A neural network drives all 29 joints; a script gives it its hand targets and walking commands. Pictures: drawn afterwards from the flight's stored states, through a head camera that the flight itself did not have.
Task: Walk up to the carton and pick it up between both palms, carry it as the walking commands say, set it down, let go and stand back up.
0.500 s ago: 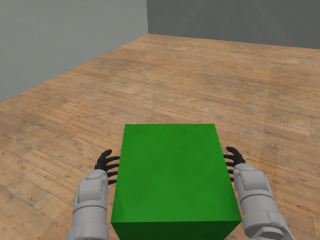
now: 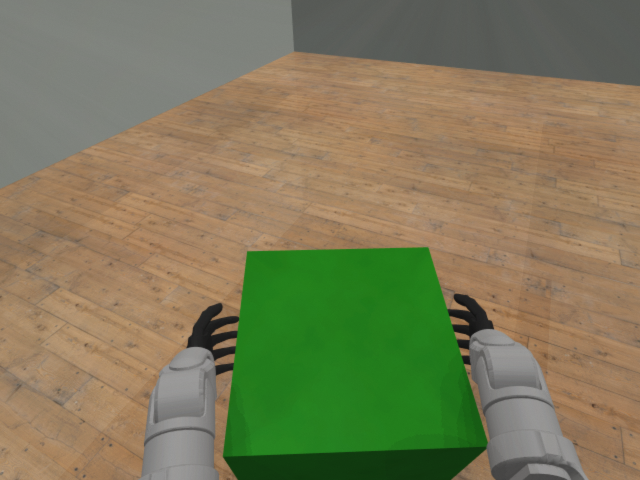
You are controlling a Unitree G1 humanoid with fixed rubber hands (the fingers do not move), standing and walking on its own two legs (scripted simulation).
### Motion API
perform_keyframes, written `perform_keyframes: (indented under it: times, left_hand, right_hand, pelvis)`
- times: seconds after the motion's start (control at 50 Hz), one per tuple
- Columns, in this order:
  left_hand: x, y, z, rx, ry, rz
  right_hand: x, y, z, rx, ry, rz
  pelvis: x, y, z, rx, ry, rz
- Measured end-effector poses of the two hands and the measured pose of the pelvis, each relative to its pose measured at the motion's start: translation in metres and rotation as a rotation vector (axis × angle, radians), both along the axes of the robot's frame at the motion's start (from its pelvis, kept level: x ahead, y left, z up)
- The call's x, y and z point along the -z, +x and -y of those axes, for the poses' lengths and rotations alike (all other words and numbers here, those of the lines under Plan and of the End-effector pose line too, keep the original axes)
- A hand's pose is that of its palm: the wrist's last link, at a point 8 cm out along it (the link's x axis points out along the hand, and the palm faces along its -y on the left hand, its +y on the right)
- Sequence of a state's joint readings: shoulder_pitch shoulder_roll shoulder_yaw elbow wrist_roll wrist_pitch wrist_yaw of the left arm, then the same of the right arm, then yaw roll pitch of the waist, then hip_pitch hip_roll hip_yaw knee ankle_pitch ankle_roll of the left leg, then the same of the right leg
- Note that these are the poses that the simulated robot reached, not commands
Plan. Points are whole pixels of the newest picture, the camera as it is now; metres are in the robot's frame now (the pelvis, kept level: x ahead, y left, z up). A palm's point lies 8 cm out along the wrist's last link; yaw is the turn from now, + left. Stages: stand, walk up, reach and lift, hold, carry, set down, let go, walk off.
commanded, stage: reach and lift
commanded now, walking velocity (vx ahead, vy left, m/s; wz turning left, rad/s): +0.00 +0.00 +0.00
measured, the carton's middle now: (341, 366) +0.32 +0.00 -0.04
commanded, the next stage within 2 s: hold in 0.04 s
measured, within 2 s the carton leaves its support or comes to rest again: neither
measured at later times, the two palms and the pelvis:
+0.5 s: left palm (202, 366) +0.27 +0.18 +0.05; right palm (488, 352) +0.29 -0.18 +0.05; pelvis +0.00 +0.00 +0.00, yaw +0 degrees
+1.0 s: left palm (204, 367) +0.27 +0.18 +0.05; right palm (490, 357) +0.28 -0.19 +0.05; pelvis -0.01 +0.00 +0.00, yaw -1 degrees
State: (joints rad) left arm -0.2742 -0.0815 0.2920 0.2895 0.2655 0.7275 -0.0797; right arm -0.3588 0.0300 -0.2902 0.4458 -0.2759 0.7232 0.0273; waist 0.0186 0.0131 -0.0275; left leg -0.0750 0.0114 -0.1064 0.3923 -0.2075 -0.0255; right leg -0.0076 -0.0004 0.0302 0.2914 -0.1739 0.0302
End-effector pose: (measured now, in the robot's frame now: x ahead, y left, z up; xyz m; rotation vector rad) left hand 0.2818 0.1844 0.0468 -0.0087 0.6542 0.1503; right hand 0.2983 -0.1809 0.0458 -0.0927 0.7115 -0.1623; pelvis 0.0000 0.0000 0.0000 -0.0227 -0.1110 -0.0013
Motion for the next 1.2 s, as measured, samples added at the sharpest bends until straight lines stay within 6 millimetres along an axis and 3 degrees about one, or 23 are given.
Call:
perform_keyframes:
  times: [0.34,0.98,1.12,1.2]
  left_hand:
    - [-0.003,-0.012,0.005,-0.012,0.015,0.019]
    - [-0.004,-0.014,0.005,-0.021,0.018,0.034]
    - [-0.013,0.003,0.028,-0.083,0.085,0.067]
    - [-0.023,0.015,0.035,-0.123,0.069,0.065]
  right_hand:
    - [-0.002,-0.014,0.003,0.001,-0.003,0.019]
    - [0.000,-0.019,0.003,0.005,0.003,0.025]
    - [-0.002,-0.002,0.019,-0.011,-0.027,0.048]
    - [-0.014,0.015,0.024,0.017,-0.002,0.049]
  pelvis:
    - [0.000,-0.004,0.001,0.000,0.001,0.005]
    - [0.001,-0.005,0.002,0.009,0.009,-0.019]
    - [0.008,-0.002,0.025,0.007,0.042,-0.123]
    - [0.003,0.014,0.030,-0.005,0.044,-0.167]
